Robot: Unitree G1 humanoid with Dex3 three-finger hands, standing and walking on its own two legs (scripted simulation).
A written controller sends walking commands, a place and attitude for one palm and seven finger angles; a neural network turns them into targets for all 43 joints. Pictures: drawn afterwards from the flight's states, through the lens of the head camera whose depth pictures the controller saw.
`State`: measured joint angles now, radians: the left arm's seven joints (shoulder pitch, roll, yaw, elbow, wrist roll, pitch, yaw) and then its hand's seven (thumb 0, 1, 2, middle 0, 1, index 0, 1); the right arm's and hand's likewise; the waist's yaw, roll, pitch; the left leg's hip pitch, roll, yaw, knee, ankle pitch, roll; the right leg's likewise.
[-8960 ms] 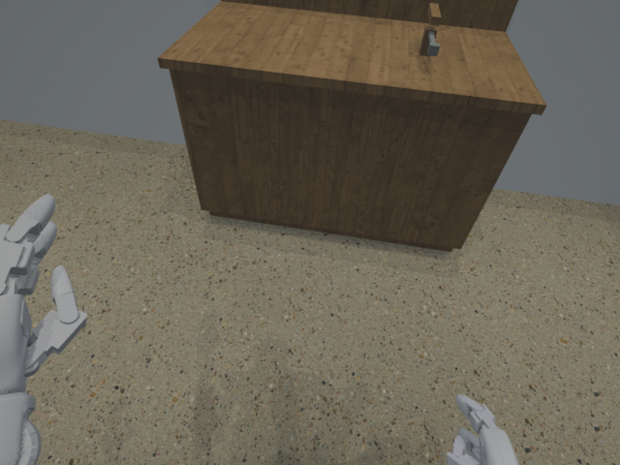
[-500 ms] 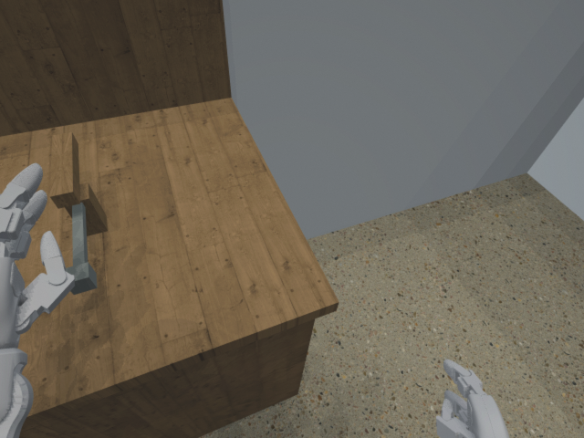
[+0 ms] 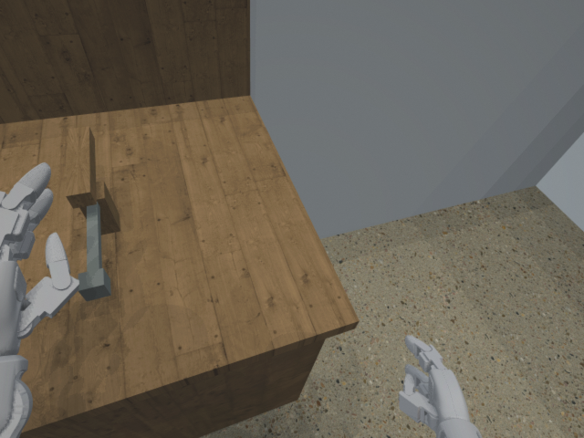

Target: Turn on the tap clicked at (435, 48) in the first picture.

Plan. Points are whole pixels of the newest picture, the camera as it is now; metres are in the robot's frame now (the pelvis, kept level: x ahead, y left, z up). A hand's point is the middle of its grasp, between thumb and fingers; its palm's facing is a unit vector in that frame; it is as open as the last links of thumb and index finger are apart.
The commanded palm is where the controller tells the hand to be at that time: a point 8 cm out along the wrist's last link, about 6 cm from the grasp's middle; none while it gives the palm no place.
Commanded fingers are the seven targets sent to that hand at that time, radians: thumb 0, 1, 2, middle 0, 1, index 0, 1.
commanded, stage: look again from close up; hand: left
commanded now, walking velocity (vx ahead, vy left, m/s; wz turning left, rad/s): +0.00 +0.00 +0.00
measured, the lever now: (94, 284) +0.26 +0.28 +0.06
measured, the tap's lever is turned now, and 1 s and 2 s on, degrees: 0 0 0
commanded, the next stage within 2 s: shuffle to correct the standing spot in 0.34 s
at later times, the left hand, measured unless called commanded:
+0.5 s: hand (72, 297) +0.20 +0.24 +0.16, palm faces +0.38 -0.85 -0.36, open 7.4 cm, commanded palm +0.14 +0.27 +0.18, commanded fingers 0.00 0.90 0.90 -0.20 -0.30 -0.20 -0.30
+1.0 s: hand (107, 338) +0.17 +0.19 +0.17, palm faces +0.33 -0.84 -0.43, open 7.4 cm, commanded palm +0.11 +0.24 +0.18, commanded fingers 0.00 0.90 0.90 -0.20 -0.30 -0.20 -0.30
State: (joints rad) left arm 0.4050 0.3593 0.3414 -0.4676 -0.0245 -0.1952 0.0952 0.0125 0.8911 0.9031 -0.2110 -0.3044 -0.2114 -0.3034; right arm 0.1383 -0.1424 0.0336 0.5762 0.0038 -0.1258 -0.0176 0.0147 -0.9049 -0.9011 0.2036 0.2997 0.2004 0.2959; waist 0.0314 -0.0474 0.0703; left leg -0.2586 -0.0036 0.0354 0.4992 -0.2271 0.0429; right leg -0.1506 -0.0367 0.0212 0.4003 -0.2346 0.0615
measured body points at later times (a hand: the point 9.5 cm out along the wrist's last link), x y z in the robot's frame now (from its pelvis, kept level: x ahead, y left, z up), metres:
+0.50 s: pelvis -0.01 -0.01 +0.00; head +0.01 +0.01 +0.45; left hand +0.18 +0.28 +0.18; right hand +0.16 -0.24 -0.07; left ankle +0.03 +0.09 -0.74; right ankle -0.01 -0.17 -0.74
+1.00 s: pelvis -0.05 -0.04 -0.01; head +0.00 -0.02 +0.43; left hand +0.14 +0.23 +0.19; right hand +0.13 -0.28 -0.09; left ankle +0.00 +0.08 -0.74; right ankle -0.01 -0.17 -0.74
